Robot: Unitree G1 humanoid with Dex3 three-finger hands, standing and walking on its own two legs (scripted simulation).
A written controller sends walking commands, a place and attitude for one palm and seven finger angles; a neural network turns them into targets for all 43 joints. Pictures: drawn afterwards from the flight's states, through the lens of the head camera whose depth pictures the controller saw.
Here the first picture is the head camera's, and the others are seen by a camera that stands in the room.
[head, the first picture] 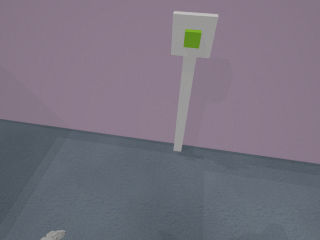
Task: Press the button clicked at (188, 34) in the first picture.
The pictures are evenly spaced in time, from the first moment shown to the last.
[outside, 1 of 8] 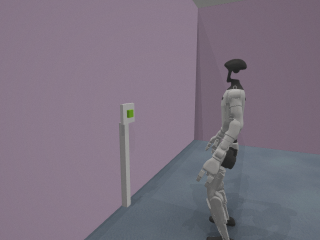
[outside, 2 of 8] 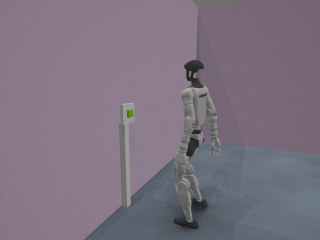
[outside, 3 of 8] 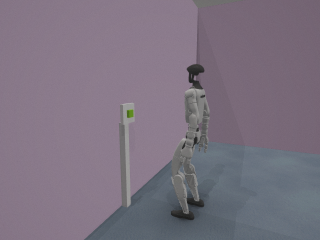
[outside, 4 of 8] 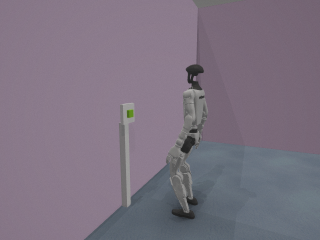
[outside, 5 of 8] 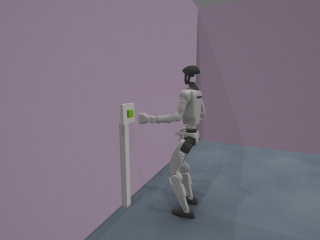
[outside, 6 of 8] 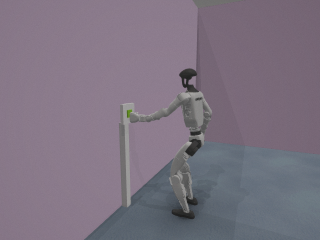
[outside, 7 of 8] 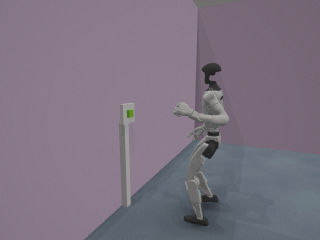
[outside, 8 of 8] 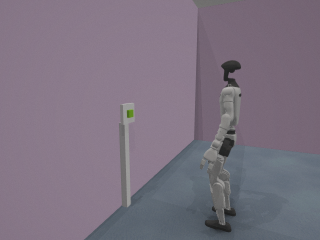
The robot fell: no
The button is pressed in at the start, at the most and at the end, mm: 0 13 0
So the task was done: yes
